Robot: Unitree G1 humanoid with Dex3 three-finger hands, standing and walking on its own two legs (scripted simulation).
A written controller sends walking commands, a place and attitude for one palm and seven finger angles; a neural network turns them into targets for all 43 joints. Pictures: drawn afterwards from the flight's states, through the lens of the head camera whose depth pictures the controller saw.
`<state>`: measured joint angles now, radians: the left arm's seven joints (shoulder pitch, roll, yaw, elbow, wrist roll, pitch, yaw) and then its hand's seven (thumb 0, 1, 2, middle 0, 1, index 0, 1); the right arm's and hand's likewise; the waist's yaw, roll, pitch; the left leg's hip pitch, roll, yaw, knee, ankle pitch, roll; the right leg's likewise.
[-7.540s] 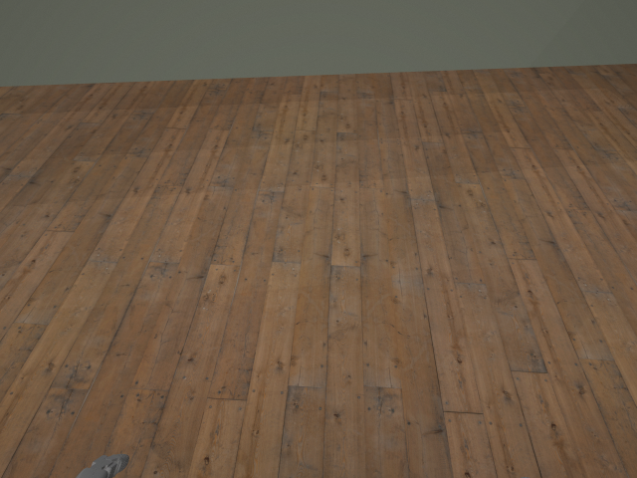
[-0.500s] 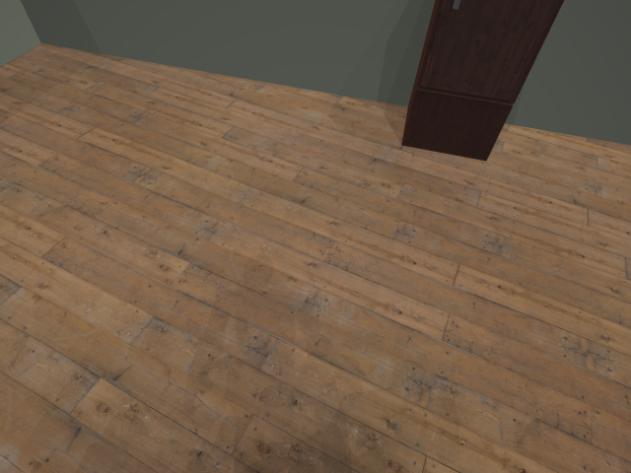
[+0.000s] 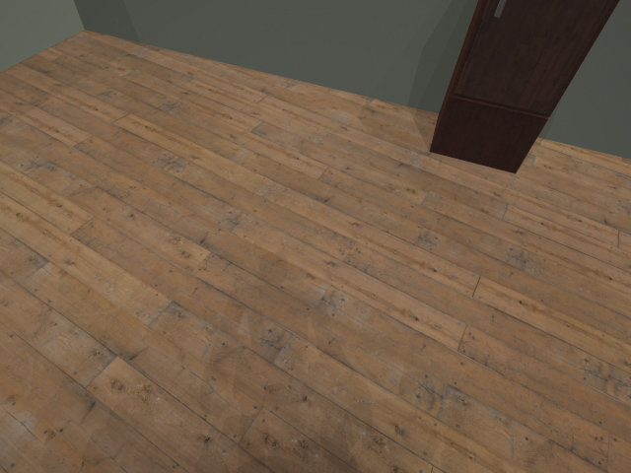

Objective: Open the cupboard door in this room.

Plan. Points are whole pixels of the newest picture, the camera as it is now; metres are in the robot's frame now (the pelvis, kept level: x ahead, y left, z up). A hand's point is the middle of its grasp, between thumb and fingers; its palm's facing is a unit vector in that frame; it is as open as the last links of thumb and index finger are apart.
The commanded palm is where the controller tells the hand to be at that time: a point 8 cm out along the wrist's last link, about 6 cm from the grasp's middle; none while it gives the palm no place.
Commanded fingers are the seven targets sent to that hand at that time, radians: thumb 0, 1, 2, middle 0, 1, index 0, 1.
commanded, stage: stand and wait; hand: left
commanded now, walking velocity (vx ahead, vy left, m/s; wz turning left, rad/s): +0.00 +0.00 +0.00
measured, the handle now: out of the picture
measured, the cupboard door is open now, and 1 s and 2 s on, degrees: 0 0 0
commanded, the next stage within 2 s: turn or walk to find it in 0.78 s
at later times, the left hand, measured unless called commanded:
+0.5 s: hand out of the picture -0.02 +0.13 -0.16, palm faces +0.04 -0.99 -0.16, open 7.4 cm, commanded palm none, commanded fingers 0.00 0.90 0.90 -0.20 -0.30 -0.20 -0.30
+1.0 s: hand out of the picture -0.02 +0.13 -0.17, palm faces +0.02 -0.98 -0.18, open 7.4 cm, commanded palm none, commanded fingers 0.00 0.90 0.90 -0.20 -0.30 -0.20 -0.30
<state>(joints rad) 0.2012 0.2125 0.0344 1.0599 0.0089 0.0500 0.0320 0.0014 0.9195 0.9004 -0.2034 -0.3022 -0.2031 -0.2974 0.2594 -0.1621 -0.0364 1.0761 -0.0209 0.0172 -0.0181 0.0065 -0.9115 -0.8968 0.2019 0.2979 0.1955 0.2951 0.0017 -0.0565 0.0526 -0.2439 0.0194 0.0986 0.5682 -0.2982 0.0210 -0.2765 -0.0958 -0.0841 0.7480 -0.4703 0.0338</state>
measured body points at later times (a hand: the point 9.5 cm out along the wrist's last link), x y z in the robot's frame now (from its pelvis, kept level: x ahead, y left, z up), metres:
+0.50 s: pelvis +0.00 -0.03 +0.01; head +0.00 -0.04 +0.46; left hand -0.02 +0.18 -0.15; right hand +0.00 -0.25 -0.15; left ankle +0.01 +0.11 -0.73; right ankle -0.02 -0.13 -0.73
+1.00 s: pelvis -0.01 -0.03 +0.01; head +0.01 -0.04 +0.46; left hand -0.01 +0.19 -0.15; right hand -0.02 -0.25 -0.16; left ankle +0.01 +0.11 -0.73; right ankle -0.02 -0.13 -0.73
